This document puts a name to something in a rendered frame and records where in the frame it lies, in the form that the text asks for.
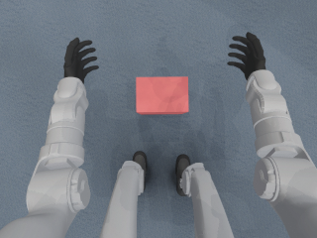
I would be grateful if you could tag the carton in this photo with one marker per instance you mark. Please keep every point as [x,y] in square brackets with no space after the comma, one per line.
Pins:
[162,95]

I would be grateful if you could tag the left robot thigh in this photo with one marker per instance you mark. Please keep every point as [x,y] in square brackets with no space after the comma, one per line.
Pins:
[121,216]

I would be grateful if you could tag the robot left upper arm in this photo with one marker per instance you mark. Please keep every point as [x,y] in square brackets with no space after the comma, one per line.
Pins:
[54,198]

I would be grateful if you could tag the robot right foot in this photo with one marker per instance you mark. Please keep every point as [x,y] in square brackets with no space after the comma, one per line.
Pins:
[182,162]

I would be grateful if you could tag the robot right forearm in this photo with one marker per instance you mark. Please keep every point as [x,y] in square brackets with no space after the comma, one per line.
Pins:
[271,120]

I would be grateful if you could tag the robot left forearm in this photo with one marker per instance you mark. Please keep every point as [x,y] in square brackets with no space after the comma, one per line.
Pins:
[64,142]

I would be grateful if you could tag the robot right hand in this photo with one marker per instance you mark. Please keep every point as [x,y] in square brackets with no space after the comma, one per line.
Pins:
[253,58]

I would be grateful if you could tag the robot right upper arm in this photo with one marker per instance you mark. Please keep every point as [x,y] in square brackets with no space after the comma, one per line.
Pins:
[290,187]

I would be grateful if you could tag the robot left hand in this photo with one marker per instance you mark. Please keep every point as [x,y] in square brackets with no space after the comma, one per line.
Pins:
[73,62]

